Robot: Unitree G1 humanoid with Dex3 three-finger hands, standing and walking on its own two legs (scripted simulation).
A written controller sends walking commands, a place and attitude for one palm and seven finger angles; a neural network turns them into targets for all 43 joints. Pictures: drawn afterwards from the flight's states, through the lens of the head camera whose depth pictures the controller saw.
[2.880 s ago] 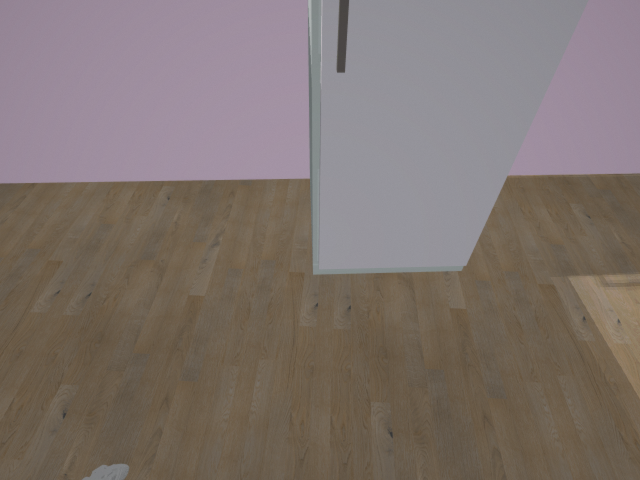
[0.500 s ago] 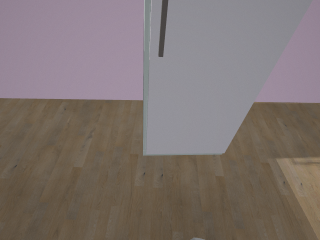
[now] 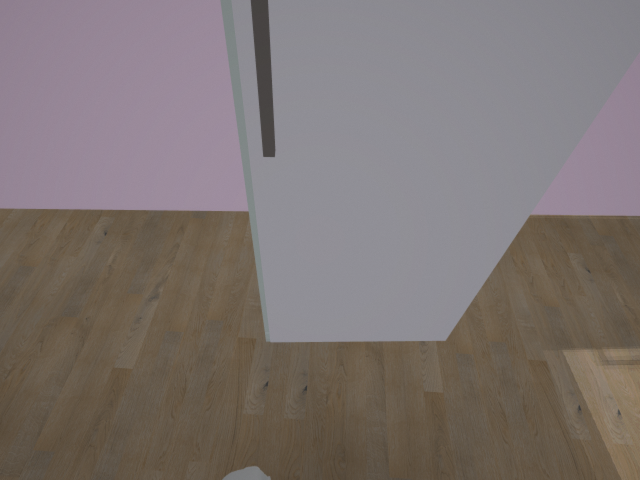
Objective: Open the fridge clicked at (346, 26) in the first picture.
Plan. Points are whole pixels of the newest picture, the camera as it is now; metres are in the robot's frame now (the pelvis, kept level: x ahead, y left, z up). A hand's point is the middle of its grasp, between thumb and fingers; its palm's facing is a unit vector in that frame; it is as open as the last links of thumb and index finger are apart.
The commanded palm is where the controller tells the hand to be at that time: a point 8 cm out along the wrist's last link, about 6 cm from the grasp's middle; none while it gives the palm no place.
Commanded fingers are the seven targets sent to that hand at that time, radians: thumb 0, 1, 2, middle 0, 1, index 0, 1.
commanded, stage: take the last steps up to it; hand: left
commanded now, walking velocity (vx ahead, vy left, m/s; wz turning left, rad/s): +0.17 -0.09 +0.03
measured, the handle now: (263, 37) +0.57 +0.12 +0.26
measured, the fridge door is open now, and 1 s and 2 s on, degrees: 0 0 0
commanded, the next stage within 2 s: come to a stop and stand still in 0.04 s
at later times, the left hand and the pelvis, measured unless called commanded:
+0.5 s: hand (221, 476) +0.16 +0.15 -0.17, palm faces +0.06 -0.97 -0.25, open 7.3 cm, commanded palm none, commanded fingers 0.00 0.90 0.90 -0.20 -0.30 -0.20 -0.30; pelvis +0.10 -0.04 -0.01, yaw +1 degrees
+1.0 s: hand out of the picture +0.05 +0.21 -0.18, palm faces +0.07 -0.98 -0.19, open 7.4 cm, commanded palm none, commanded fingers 0.00 0.90 0.90 -0.20 -0.30 -0.20 -0.30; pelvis +0.04 +0.03 +0.00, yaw +1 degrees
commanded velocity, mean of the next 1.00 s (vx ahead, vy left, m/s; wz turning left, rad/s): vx -0.08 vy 0.04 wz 0.00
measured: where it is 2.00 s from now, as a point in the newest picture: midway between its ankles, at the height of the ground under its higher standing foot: outside the picture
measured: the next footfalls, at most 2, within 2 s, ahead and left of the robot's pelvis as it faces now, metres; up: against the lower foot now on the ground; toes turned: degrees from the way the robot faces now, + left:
left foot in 0.06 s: +0.13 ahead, +0.10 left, +0.00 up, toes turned +9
right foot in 0.34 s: +0.20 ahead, -0.17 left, +0.00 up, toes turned -7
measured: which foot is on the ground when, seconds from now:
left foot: up 0.00-0.04, down 0.06-0.36, up 0.38-0.70, down 0.72-1.00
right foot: down 0.00-0.06, up 0.08-0.32, down 0.34-0.72, up 0.74-1.00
